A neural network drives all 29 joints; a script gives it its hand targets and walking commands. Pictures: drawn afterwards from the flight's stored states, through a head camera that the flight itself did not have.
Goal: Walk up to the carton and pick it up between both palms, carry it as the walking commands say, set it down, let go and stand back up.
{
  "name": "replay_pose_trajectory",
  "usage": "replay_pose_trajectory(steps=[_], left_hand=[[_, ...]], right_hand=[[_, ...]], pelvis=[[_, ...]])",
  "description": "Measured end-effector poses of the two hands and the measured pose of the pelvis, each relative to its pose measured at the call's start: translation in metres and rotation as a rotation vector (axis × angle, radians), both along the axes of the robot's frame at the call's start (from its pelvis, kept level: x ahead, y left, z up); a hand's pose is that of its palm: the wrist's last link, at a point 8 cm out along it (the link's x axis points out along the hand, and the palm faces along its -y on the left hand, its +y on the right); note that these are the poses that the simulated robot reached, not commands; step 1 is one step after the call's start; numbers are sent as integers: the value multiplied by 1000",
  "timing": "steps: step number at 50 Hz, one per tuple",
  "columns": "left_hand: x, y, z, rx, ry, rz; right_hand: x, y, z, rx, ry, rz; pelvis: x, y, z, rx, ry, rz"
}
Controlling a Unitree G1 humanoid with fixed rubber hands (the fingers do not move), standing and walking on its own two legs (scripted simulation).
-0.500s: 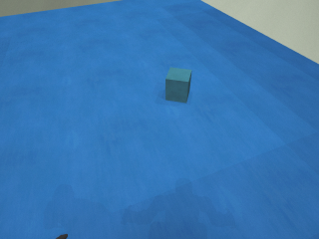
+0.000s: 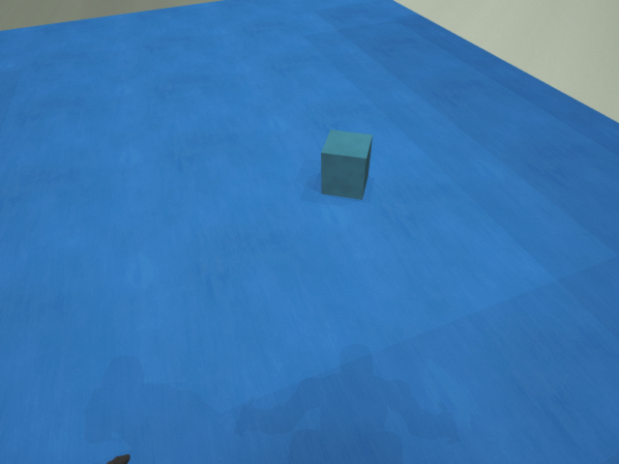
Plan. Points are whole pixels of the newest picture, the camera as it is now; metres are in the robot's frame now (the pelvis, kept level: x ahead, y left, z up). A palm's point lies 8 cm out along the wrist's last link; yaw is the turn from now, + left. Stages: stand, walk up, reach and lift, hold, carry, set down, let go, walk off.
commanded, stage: stand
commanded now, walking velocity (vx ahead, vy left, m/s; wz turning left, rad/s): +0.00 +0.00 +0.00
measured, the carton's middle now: (346, 164) +1.58 -0.08 -0.66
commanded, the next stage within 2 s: walk up in 0.26 s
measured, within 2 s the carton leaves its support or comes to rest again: neither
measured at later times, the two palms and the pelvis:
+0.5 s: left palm out of the picture +0.11 +0.32 -0.10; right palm out of the picture +0.11 -0.32 -0.10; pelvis +0.01 +0.00 +0.00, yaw +0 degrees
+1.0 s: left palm (97, 443) +0.19 +0.33 -0.10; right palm (535, 331) +0.36 -0.32 -0.08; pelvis +0.18 -0.02 -0.03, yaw +0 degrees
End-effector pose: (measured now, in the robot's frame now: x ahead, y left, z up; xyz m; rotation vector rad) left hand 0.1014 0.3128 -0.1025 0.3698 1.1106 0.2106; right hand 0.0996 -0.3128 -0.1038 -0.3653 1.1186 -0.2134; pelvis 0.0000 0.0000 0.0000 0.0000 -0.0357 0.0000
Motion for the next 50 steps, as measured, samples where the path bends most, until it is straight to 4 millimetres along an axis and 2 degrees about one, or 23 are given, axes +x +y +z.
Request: replay_pose_trajectory(steps=[23, 28, 32, 34, 36, 38, 41, 44, 47, 50], left_hand=[[4, 2, 1, -3, -4, 0], [17, 14, 7, 19, -51, -45], [44, 11, 16, 51, -73, -94], [55, 9, 21, 72, -107, -95], [54, 11, 26, 94, -119, -76], [48, 12, 30, 108, -95, -46], [43, 12, 34, 115, -58, -3], [46, 13, 30, 105, -27, 20], [57, 15, 19, 90, 6, 36], [84, 21, 1, 78, 22, 36]], right_hand=[[4, -1, 1, 1, -6, -5], [7, -26, 9, -23, -83, -16], [-1, -59, 10, -52, -78, -56], [5, -71, 8, -59, -65, -58], [27, -72, 10, -57, -81, -39], [57, -68, 14, -42, -115, -2], [103, -57, 16, -7, -146, 61], [156, -40, 17, 29, -180, 124], [215, -20, 20, 51, -238, 173], [263, -7, 20, 34, -298, 199]], pelvis=[[5, 1, 0, 0, 4, -2], [17, -3, -8, 16, 23, -26], [34, -16, -13, 16, 18, -47], [46, -24, -16, -1, 19, -35], [59, -29, -15, -1, 27, -24], [72, -30, -11, -8, 24, -17], [94, -31, -8, -13, 20, -4], [117, -29, -9, -16, 15, 4], [144, -24, -15, -16, 9, 9], [176, -15, -27, -7, 7, 0]])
